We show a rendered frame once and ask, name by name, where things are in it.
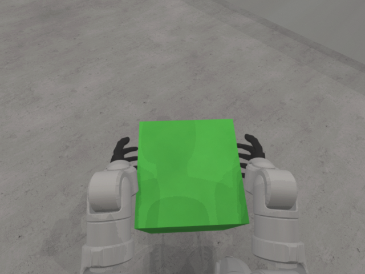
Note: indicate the carton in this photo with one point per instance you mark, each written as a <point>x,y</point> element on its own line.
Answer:
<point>189,177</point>

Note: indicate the left robot forearm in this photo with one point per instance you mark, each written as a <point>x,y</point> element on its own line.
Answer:
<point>109,208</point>

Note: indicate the right robot thigh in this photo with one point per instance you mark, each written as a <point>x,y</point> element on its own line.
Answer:
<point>230,265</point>

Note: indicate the right robot forearm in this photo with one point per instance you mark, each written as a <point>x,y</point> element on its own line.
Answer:
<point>276,225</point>

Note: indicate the robot left hand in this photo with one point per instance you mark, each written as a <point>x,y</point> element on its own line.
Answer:
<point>119,151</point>

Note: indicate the robot right hand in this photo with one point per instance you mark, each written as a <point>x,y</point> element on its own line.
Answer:
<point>255,150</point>

